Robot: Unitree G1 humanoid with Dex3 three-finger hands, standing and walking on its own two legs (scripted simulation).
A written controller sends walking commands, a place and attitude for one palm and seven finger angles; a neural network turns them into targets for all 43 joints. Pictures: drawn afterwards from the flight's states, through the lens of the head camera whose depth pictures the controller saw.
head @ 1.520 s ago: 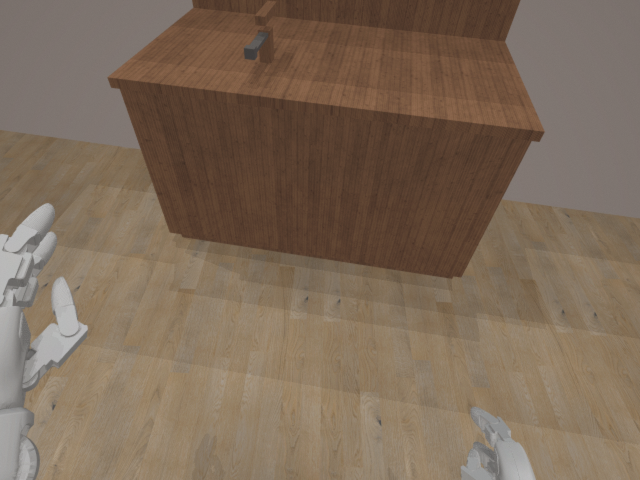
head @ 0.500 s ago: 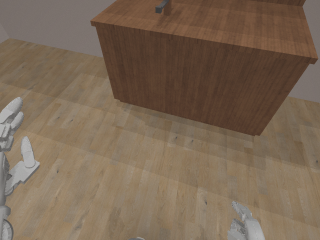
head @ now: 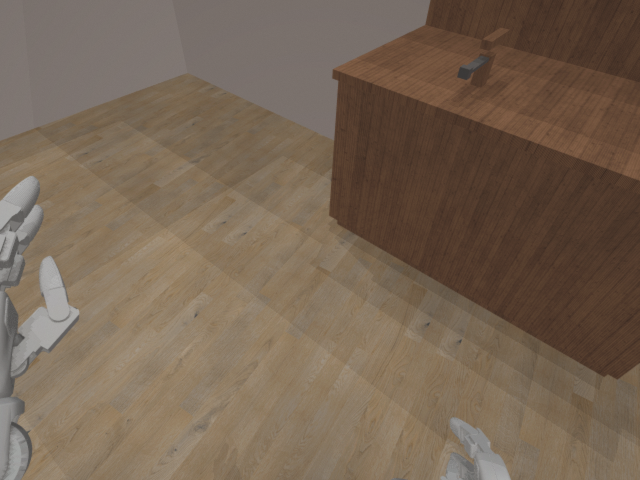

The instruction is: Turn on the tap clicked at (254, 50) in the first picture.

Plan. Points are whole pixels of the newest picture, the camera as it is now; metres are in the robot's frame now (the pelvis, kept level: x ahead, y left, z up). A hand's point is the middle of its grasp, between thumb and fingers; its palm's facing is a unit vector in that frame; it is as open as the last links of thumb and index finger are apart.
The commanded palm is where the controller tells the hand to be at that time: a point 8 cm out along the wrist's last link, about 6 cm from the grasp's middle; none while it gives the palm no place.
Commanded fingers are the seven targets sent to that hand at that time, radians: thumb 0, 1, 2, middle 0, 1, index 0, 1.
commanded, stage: walk to a spot facing it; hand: left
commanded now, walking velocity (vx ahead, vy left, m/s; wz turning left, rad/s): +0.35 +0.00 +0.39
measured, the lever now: (465, 72) +1.12 -0.32 +0.06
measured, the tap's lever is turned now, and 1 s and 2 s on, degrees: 0 0 0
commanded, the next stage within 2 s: turn to face it in 1.60 s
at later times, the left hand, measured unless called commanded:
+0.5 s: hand (78, 275) +0.25 +0.25 +0.19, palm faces +0.63 -0.68 -0.38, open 7.4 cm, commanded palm +0.19 +0.28 +0.18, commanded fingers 0.00 0.90 0.90 -0.20 -0.30 -0.20 -0.30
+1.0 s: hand (105, 213) +0.35 +0.28 +0.17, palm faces +0.71 -0.56 -0.43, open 7.4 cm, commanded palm +0.28 +0.30 +0.18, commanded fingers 0.00 0.90 0.90 -0.20 -0.30 -0.20 -0.30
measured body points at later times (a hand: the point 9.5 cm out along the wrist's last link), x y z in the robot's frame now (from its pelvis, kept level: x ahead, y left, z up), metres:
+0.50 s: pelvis +0.10 -0.03 +0.00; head +0.11 -0.02 +0.45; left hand +0.21 +0.29 +0.21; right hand +0.31 -0.26 -0.08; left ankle +0.12 +0.12 -0.72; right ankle +0.08 -0.14 -0.73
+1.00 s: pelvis +0.24 -0.03 +0.00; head +0.28 -0.03 +0.45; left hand +0.31 +0.30 +0.20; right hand +0.47 -0.19 -0.11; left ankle +0.22 +0.12 -0.67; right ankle +0.26 -0.14 -0.73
